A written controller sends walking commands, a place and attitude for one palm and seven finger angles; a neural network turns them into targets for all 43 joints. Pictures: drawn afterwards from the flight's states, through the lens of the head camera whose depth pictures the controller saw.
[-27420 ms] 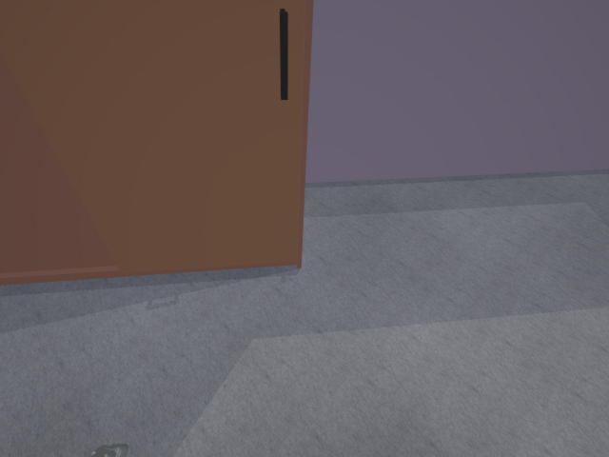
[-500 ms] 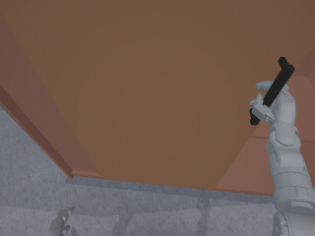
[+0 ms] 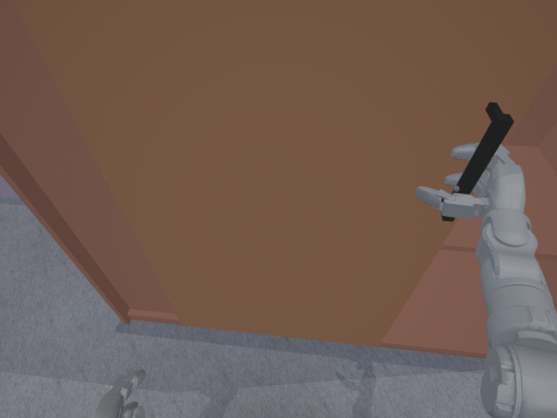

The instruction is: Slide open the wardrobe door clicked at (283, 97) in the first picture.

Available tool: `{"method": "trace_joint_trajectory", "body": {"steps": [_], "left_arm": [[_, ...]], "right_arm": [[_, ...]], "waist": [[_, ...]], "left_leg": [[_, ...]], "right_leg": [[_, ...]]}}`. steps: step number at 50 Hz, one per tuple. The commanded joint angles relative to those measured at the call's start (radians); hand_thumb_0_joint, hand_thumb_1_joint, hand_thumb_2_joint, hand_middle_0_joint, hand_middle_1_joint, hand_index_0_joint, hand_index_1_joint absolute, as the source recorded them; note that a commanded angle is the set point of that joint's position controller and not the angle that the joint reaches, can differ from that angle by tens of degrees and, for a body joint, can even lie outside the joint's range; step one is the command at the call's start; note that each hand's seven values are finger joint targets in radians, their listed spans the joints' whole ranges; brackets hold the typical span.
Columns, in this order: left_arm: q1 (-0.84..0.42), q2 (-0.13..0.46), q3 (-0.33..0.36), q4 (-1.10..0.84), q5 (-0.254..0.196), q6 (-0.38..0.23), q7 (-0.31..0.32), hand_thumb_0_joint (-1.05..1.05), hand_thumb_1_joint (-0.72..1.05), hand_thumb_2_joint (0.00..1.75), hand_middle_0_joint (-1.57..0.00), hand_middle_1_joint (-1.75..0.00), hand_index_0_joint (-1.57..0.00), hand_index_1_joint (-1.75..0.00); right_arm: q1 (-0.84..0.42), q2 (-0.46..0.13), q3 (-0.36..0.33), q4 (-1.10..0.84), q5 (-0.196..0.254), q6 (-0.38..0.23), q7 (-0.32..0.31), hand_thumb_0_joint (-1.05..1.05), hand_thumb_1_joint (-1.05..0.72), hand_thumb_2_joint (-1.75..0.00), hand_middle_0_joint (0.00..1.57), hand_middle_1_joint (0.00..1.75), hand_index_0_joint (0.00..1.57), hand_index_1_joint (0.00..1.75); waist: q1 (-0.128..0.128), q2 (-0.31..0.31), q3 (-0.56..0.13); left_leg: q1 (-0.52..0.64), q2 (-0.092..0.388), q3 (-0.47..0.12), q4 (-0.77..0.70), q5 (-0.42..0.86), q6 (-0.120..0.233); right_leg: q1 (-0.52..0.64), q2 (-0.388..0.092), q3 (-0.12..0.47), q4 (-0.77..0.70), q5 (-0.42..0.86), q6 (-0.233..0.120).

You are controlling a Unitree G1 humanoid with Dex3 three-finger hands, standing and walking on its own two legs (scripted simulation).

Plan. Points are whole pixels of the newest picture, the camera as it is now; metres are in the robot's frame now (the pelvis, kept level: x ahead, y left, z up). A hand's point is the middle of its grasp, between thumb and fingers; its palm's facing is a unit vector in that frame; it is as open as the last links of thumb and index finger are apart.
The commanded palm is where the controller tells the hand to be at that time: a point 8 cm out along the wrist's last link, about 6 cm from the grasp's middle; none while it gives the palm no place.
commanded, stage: loosen the grip on the handle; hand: right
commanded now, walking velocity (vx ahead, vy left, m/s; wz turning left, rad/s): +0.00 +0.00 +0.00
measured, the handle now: (468, 167) +0.48 -0.24 +0.13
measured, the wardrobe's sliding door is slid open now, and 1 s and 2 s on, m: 0.46 0.46 0.46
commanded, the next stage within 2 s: slip the hand off the handle in 0.28 s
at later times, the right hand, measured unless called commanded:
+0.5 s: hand (453, 191) +0.44 -0.21 +0.12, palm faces +0.21 +0.97 -0.15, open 13.6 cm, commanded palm +0.40 -0.28 +0.12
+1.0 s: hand (502, 195) +0.44 -0.29 +0.11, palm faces +0.26 +0.95 -0.15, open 14.7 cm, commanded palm +0.39 -0.33 +0.12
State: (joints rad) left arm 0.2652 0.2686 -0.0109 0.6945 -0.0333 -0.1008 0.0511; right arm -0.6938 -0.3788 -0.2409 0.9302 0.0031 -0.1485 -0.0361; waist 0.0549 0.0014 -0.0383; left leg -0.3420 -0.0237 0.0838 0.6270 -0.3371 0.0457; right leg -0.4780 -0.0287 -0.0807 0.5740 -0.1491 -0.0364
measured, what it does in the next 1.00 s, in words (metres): stands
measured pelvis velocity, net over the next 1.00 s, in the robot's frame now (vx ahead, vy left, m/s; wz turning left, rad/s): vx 0.03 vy -0.02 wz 0.01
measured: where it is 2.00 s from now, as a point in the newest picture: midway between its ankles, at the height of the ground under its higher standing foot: outside the picture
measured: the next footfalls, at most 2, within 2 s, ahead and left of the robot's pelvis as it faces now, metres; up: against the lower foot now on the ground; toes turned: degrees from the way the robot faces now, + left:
none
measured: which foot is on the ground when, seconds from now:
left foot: down 0.00-1.00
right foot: down 0.00-1.00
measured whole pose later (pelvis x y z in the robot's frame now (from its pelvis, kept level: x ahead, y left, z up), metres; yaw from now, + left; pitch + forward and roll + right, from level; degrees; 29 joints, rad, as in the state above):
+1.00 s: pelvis +0.03 -0.02 +0.00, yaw +1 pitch +6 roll +2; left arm 0.30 0.27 -0.02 0.69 -0.04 -0.08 0.09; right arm -0.55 -0.48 -0.34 0.77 0.08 -0.10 0.09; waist 0.04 -0.01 -0.06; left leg -0.35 -0.02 0.07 0.62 -0.36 0.02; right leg -0.52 -0.01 -0.07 0.64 -0.22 -0.05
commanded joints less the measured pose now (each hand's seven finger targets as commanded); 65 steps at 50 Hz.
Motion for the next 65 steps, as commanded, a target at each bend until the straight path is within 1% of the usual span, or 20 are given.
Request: {"method": "trace_joint_trajectory", "body": {"steps": [1, 4, 5, 6, 10, 18, 24, 27, 31, 34, 38, 39, 40, 43, 48, 49, 51, 55, 59, 65], "left_arm": [[-0.008, 0.146, 0.044, -0.104, -0.011, -0.052, 0.016, 0.0, 0.9, 0.9, -0.2, -0.3, -0.2, -0.3], [0.007, 0.145, 0.047, -0.102, -0.004, -0.059, 0.015, 0.0, 0.9, 0.9, -0.2, -0.3, -0.2, -0.3], [0.015, 0.155, 0.054, -0.11, 0.0, -0.056, 0.015, 0.0, 0.9, 0.9, -0.2, -0.3, -0.2, -0.3], [0.003, 0.15, 0.048, -0.124, 0.0, -0.053, 0.016, 0.0, 0.9, 0.9, -0.2, -0.3, -0.2, -0.3], [0.012, 0.144, 0.045, -0.111, -0.007, -0.054, 0.022, 0.0, 0.9, 0.9, -0.2, -0.3, -0.2, -0.3], [0.013, 0.137, 0.047, -0.108, -0.004, -0.05, 0.027, 0.0, 0.9, 0.9, -0.2, -0.3, -0.2, -0.3], [0.004, 0.14, 0.043, -0.122, -0.001, -0.027, 0.035, 0.0, 0.9, 0.9, -0.2, -0.3, -0.2, -0.3], [-0.015, 0.128, 0.036, -0.142, -0.005, -0.02, 0.038, 0.0, 0.9, 0.9, -0.2, -0.3, -0.2, -0.3], [-0.013, 0.133, 0.036, -0.148, -0.007, -0.013, 0.046, 0.0, 0.9, 0.9, -0.2, -0.3, -0.2, -0.3], [-0.007, 0.136, 0.036, -0.142, -0.009, -0.019, 0.049, 0.0, 0.9, 0.9, -0.2, -0.3, -0.2, -0.3], [0.007, 0.147, 0.042, -0.124, -0.018, -0.031, 0.055, 0.0, 0.9, 0.9, -0.2, -0.3, -0.2, -0.3], [0.018, 0.15, 0.042, -0.121, -0.02, -0.034, 0.059, 0.0, 0.9, 0.9, -0.2, -0.3, -0.2, -0.3], [0.027, 0.156, 0.046, -0.108, -0.021, -0.033, 0.06, 0.0, 0.9, 0.9, -0.2, -0.3, -0.2, -0.3], [0.033, 0.161, 0.045, -0.102, -0.022, -0.033, 0.059, 0.0, 0.9, 0.9, -0.2, -0.3, -0.2, -0.3], [0.044, 0.168, 0.045, -0.112, -0.012, -0.025, 0.052, 0.0, 0.9, 0.9, -0.2, -0.3, -0.2, -0.3], [0.043, 0.167, 0.046, -0.125, -0.011, -0.024, 0.05, 0.0, 0.9, 0.9, -0.2, -0.3, -0.2, -0.3], [0.038, 0.161, 0.051, -0.145, -0.01, -0.024, 0.039, 0.0, 0.9, 0.9, -0.2, -0.3, -0.2, -0.3], [0.018, 0.155, 0.052, -0.183, -0.019, -0.022, 0.029, 0.0, 0.9, 0.9, -0.2, -0.3, -0.2, -0.3], [-0.022, 0.145, 0.051, -0.211, -0.032, -0.03, 0.037, 0.0, 0.9, 0.9, -0.2, -0.3, -0.2, -0.3], [-0.047, 0.132, 0.045, -0.197, -0.015, -0.057, 0.045, 0.0, 0.9, 0.9, -0.2, -0.3, -0.2, -0.3]], "right_arm": [[-0.506, -0.203, -0.018, -0.195, 0.034, -0.089, -0.008, 0.0, 0.55, -0.2, 0.37, 1.3, 0.37, 1.3], [-0.519, -0.211, -0.012, -0.232, 0.013, -0.1, -0.031, 0.0, 0.55, -0.2, 0.33, 1.25, 0.33, 1.25], [-0.455, -0.318, -0.104, -0.278, 0.006, -0.101, -0.04, 0.0, 0.55, -0.2, 0.32, 1.23, 0.32, 1.23], [-0.429, -0.3, -0.078, -0.311, 0.003, -0.098, -0.039, 0.0, 0.55, -0.2, 0.3, 1.22, 0.3, 1.22], [-0.385, -0.204, -0.023, -0.305, 0.041, -0.061, -0.034, 0.0, 0.55, -0.2, 0.25, 1.15, 0.25, 1.15], [-0.302, -0.189, -0.04, -0.4, 0.054, -0.016, -0.057, 0.0, 0.55, -0.2, 0.25, 1.15, 0.25, 1.15], [-0.221, -0.313, -0.148, -0.425, 0.043, -0.012, -0.052, 0.0, 0.55, -0.2, 0.25, 1.15, 0.25, 1.15], [-0.181, -0.31, -0.156, -0.452, 0.057, 0.0, -0.039, 0.0, 0.55, -0.2, 0.25, 1.15, 0.25, 1.15], [-0.202, -0.355, -0.174, -0.477, 0.05, -0.001, -0.018, 0.0, 0.55, -0.2, 0.25, 1.15, 0.25, 1.15], [-0.25, -0.298, -0.109, -0.495, 0.059, -0.018, 0.02, 0.0, 0.55, -0.2, 0.25, 1.15, 0.25, 1.15], [-0.273, -0.261, -0.054, -0.457, 0.086, -0.025, 0.086, 0.0, 0.55, -0.2, 0.25, 1.15, 0.25, 1.15], [-0.289, -0.249, -0.047, -0.447, 0.099, -0.026, 0.098, 0.0, 0.55, -0.2, 0.25, 1.15, 0.25, 1.15], [-0.265, -0.29, -0.081, -0.41, 0.101, -0.02, 0.107, 0.0, 0.55, -0.2, 0.25, 1.15, 0.25, 1.15], [-0.286, -0.301, -0.081, -0.381, 0.105, -0.01, 0.123, 0.0, 0.55, -0.2, 0.25, 1.15, 0.25, 1.15], [-0.258, -0.42, -0.185, -0.387, 0.085, -0.037, 0.111, 0.0, 0.55, -0.2, 0.25, 1.15, 0.25, 1.15], [-0.208, -0.442, -0.217, -0.415, 0.09, -0.048, 0.109, 0.0, 0.55, -0.2, 0.25, 1.15, 0.25, 1.15], [-0.087, -0.416, -0.22, -0.462, 0.098, -0.054, 0.121, 0.0, 0.55, -0.2, 0.25, 1.15, 0.25, 1.15], [0.104, -0.369, -0.22, -0.55, 0.139, -0.017, 0.149, 0.0, 0.55, -0.2, 0.25, 1.15, 0.25, 1.15], [0.127, -0.306, -0.183, -0.689, 0.166, 0.028, 0.148, 0.0, 0.55, -0.2, 0.25, 1.15, 0.25, 1.15], [0.249, -0.31, -0.206, -0.884, 0.158, 0.019, 0.098, 0.0, 0.55, -0.2, 0.25, 1.15, 0.25, 1.15]], "waist": [[0.01, 0.001, -0.225], [0.008, -0.04, -0.263], [-0.031, -0.061, -0.333], [-0.026, -0.084, -0.348], [-0.004, -0.008, -0.236], [-0.016, -0.004, -0.251], [-0.045, 0.0, -0.268], [-0.054, -0.024, -0.26], [-0.045, -0.053, -0.268], [-0.004, -0.051, -0.251], [0.009, -0.1, -0.26], [0.023, -0.056, -0.249], [0.004, -0.06, -0.259], [0.004, -0.074, -0.261], [-0.022, -0.087, -0.309], [-0.044, -0.095, -0.337], [-0.066, -0.11, -0.381], [-0.082, -0.084, -0.337], [-0.069, -0.065, -0.243], [-0.072, -0.094, -0.284]], "left_leg": [[-0.177, 0.017, -0.101, -0.169, -0.114, -0.033], [-0.186, 0.015, -0.094, -0.148, -0.082, -0.029], [-0.133, 0.015, -0.101, -0.144, -0.052, -0.025], [-0.119, 0.014, -0.097, -0.135, -0.019, -0.024], [-0.144, 0.007, -0.086, -0.159, 0.012, -0.032], [-0.128, 0.001, -0.067, -0.144, 0.091, -0.033], [-0.068, 0.007, -0.078, -0.131, 0.15, -0.031], [-0.063, 0.006, -0.076, -0.127, 0.164, -0.031], [-0.063, 0.005, -0.08, -0.126, 0.165, -0.029], [-0.107, 0.0, -0.076, -0.135, 0.152, -0.03], [-0.162, -0.003, -0.07, -0.134, 0.11, -0.024], [-0.154, -0.003, -0.07, -0.141, 0.127, -0.026], [-0.151, -0.004, -0.071, -0.141, 0.123, -0.024], [-0.168, -0.001, -0.066, -0.134, 0.117, -0.023], [-0.147, -0.004, -0.06, -0.108, 0.138, -0.019], [-0.109, -0.006, -0.063, -0.103, 0.164, -0.016], [-0.085, -0.01, -0.06, -0.088, 0.223, -0.014], [-0.051, -0.016, -0.054, -0.091, 0.28, -0.02], [-0.084, -0.015, -0.043, -0.113, 0.205, -0.023], [-0.093, -0.02, -0.037, -0.103, 0.19, -0.023]], "right_leg": [[0.25, 0.02, 0.085, -0.049, -0.237, -0.014], [0.26, 0.018, 0.098, -0.033, -0.228, -0.016], [0.274, 0.017, 0.094, -0.03, -0.184, -0.017], [0.284, 0.018, 0.085, -0.027, -0.146, -0.019], [0.26, 0.006, 0.086, -0.026, -0.127, -0.022], [0.308, 0.002, 0.092, -0.029, -0.035, -0.017], [0.282, 0.005, 0.08, -0.016, 0.021, -0.02], [0.28, 0.006, 0.071, -0.018, 0.03, -0.016], [0.285, 0.005, 0.073, -0.014, 0.032, -0.017], [0.318, 0.0, 0.086, -0.003, 0.028, -0.022], [0.361, -0.004, 0.116, -0.006, -0.007, -0.013], [0.355, -0.003, 0.118, 0.0, 0.003, -0.022], [0.352, -0.004, 0.122, -0.004, 0.002, -0.017], [0.348, 0.001, 0.131, -0.004, -0.005, -0.014], [0.343, 0.001, 0.135, 0.007, 0.046, -0.014], [0.334, 0.006, 0.127, 0.017, 0.077, -0.017], [0.367, 0.002, 0.117, 0.024, 0.153, -0.013], [0.337, -0.004, 0.102, 0.021, 0.209, -0.019], [0.315, -0.009, 0.11, -0.004, 0.125, -0.021], [0.387, -0.018, 0.135, -0.011, 0.143, -0.011]]}}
